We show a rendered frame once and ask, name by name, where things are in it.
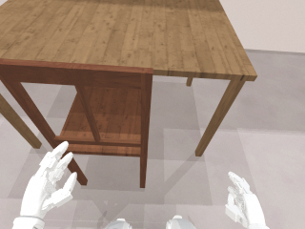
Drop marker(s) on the robot right shin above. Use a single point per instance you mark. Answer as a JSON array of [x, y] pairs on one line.
[[177, 217]]

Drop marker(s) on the robot left hand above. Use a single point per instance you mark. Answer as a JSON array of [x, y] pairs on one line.
[[35, 201]]

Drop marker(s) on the robot right thigh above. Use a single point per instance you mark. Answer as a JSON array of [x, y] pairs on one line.
[[179, 224]]

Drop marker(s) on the robot left forearm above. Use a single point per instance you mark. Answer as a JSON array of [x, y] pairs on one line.
[[28, 222]]

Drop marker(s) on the table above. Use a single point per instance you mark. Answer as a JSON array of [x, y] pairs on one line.
[[180, 38]]

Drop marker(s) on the robot right hand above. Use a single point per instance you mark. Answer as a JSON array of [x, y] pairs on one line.
[[247, 210]]

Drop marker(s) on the chair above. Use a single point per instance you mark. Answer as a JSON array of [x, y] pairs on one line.
[[110, 114]]

